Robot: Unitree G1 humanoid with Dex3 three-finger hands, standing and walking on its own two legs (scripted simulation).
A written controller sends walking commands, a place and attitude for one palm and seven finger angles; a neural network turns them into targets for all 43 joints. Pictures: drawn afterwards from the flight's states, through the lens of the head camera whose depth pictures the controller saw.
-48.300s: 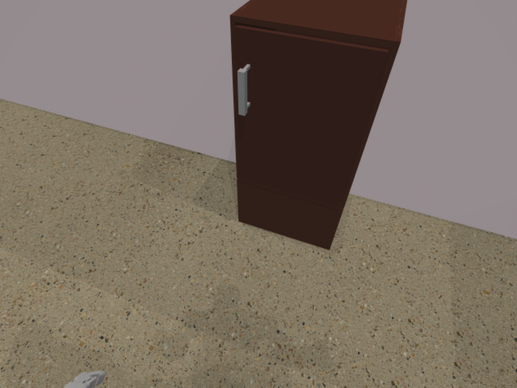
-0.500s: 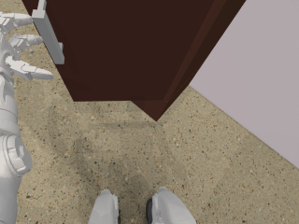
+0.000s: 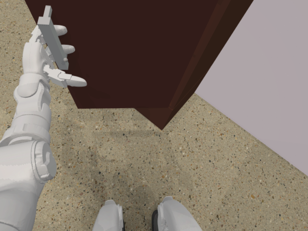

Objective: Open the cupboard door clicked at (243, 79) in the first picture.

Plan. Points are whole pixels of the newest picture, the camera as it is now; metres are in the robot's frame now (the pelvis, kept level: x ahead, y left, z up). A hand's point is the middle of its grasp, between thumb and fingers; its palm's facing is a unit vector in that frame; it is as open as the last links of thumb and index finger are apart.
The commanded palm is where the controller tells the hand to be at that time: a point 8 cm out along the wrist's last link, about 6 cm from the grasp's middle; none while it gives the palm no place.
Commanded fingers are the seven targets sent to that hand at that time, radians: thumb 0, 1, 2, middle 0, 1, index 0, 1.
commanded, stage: slide the fingers in behind the handle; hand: left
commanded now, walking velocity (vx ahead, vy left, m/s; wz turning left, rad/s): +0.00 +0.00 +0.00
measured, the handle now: (56, 40) +0.58 +0.20 +0.07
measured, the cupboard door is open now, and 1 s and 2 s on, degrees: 44 43 75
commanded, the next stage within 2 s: close the thumb around the handle in 0.34 s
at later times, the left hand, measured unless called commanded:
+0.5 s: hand (62, 60) +0.52 +0.18 +0.07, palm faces -0.01 -1.00 +0.01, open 13.9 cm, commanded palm +0.50 +0.22 +0.06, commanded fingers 0.00 -0.28 0.40 -0.32 -1.22 -0.32 -1.22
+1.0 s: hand (63, 59) +0.52 +0.18 +0.06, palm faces +0.02 -1.00 -0.01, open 6.5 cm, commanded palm +0.50 +0.22 +0.06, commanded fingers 0.00 0.90 0.90 -0.40 -1.35 -0.40 -1.35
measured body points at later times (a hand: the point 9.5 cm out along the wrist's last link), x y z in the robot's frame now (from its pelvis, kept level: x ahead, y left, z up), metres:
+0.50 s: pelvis +0.00 -0.01 +0.00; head +0.14 +0.02 +0.42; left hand +0.51 +0.24 +0.07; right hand -0.02 -0.28 -0.10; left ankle +0.00 +0.08 -0.65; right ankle +0.01 -0.13 -0.65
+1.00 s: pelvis +0.00 -0.01 +0.00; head +0.15 +0.02 +0.42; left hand +0.52 +0.24 +0.07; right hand -0.01 -0.27 -0.11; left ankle +0.00 +0.08 -0.65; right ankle +0.01 -0.13 -0.65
